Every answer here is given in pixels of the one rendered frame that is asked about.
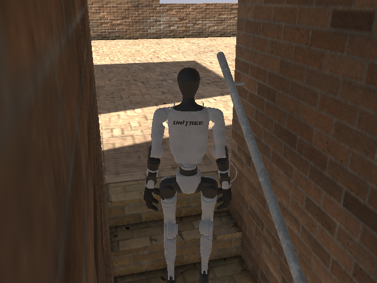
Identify stairs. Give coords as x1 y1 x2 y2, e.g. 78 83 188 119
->
107 192 257 283

